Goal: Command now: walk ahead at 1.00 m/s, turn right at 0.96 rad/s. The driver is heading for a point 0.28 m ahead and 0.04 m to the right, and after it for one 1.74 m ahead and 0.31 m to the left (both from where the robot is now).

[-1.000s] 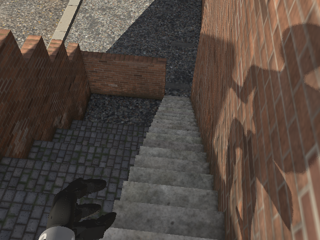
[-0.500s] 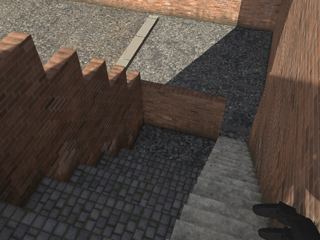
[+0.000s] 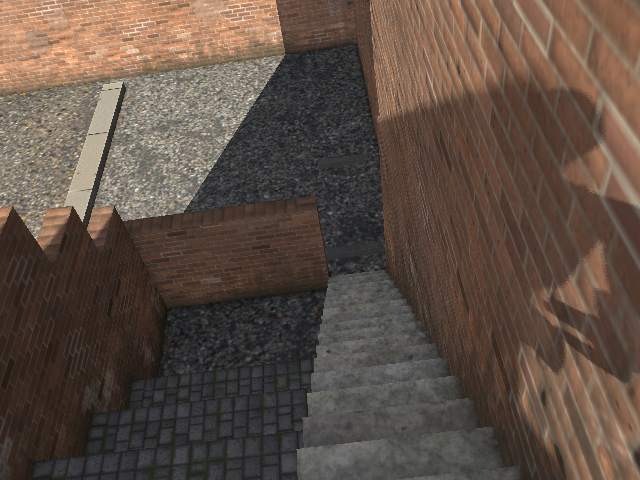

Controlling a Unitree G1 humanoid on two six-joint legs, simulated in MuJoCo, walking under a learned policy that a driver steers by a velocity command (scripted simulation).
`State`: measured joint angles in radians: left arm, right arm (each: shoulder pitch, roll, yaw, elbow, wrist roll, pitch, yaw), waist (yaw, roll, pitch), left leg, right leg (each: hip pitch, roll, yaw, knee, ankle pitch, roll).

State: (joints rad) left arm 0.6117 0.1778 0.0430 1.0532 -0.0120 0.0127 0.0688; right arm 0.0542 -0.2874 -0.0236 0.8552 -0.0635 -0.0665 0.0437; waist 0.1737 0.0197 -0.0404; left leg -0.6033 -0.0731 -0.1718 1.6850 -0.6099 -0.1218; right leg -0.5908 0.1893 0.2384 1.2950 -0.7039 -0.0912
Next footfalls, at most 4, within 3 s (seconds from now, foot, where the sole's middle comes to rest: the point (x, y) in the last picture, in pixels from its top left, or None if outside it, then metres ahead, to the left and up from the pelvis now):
0.06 left None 0.03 0.19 -0.68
0.46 right None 0.43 -0.15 -1.11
0.84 left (412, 458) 0.90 0.06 -1.53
1.24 left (295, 455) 0.92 0.49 -1.68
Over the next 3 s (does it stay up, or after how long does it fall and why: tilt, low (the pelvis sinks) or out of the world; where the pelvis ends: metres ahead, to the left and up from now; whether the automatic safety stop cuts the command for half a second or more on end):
falls after 1.96 s (out of the world)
